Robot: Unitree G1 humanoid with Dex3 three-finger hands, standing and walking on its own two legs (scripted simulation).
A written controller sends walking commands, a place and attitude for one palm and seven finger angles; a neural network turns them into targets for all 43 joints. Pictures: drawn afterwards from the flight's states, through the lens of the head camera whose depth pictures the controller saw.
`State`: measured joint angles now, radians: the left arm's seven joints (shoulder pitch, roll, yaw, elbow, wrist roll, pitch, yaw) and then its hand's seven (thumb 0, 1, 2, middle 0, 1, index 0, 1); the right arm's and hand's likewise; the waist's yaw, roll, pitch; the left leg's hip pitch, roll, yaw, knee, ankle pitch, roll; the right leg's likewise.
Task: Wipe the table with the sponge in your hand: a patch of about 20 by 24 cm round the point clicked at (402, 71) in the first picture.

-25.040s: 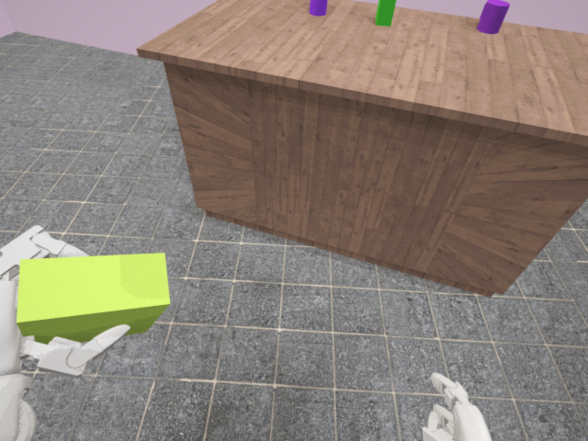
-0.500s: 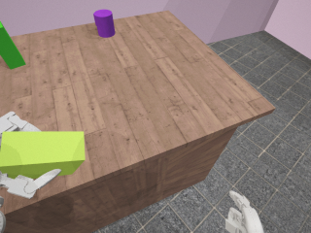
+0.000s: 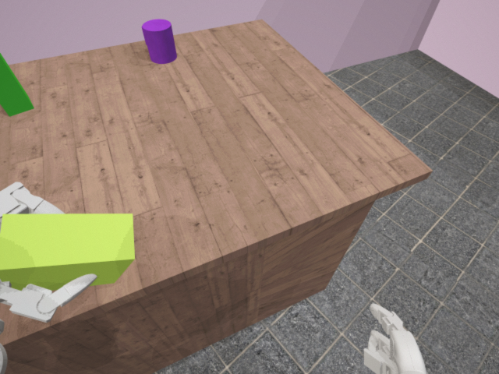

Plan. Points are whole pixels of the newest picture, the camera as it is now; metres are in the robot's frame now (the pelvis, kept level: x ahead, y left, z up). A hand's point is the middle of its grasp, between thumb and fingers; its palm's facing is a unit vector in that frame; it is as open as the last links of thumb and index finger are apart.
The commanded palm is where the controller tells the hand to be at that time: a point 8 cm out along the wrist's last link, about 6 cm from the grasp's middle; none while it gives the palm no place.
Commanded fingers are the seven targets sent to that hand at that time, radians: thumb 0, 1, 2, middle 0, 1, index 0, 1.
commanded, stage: shuffle to correct the standing spot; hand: left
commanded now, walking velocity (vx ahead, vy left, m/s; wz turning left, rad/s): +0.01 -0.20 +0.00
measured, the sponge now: (87, 254) +0.23 +0.21 +0.14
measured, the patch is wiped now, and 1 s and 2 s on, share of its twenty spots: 0.00 0.00 0.00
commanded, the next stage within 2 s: none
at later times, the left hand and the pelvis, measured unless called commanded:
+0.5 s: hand (44, 259) +0.21 +0.24 +0.16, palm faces +0.33 -0.86 -0.40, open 9.6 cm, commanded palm +0.16 +0.28 +0.18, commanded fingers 0.00 0.10 1.30 -1.20 -1.60 -1.20 -1.60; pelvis +0.00 +0.00 +0.00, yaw +0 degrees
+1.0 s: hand (38, 257) +0.22 +0.25 +0.16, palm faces +0.33 -0.85 -0.40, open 9.6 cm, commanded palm +0.16 +0.29 +0.18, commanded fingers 0.00 0.10 1.30 -1.20 -1.60 -1.20 -1.60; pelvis +0.00 +0.01 +0.00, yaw +0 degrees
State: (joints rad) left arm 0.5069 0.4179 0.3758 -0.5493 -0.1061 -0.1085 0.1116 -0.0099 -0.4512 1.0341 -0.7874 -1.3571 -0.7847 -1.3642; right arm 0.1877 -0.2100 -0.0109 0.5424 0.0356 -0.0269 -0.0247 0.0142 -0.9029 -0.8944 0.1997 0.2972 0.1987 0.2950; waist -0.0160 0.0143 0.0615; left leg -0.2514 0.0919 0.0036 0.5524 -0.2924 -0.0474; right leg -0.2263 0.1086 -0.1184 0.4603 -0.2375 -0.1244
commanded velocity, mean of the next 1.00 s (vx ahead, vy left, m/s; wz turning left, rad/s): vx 0.04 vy -0.20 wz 0.00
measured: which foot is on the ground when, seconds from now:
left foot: down 0.00-1.00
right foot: down 0.00-1.00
